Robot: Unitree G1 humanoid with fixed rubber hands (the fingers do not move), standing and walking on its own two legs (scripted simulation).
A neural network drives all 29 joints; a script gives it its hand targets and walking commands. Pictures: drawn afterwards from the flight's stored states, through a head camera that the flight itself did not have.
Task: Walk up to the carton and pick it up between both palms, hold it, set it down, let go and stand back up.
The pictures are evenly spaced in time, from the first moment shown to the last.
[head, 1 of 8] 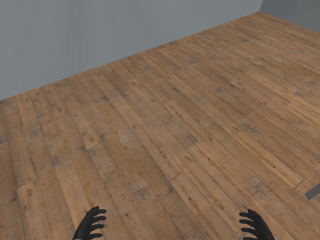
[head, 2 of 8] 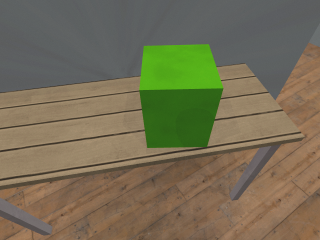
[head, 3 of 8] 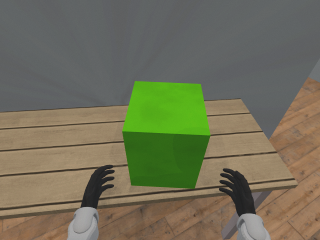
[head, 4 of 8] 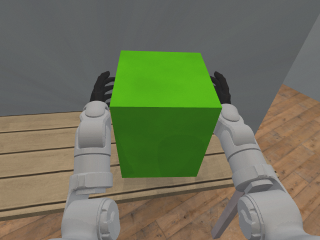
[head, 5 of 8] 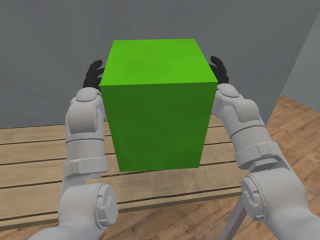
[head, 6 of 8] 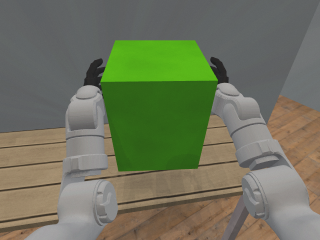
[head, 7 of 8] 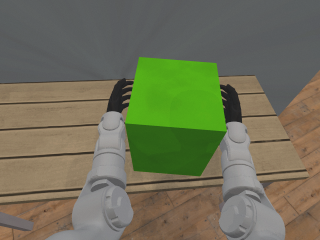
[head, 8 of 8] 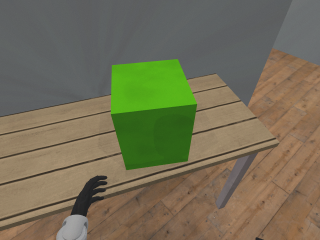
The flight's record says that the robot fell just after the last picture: no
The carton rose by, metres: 0.20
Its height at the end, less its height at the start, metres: +0.00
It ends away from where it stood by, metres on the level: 0.01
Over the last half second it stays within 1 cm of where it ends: yes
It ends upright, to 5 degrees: yes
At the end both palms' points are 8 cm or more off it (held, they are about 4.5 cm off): yes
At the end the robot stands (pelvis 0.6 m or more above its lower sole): yes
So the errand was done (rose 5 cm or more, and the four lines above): yes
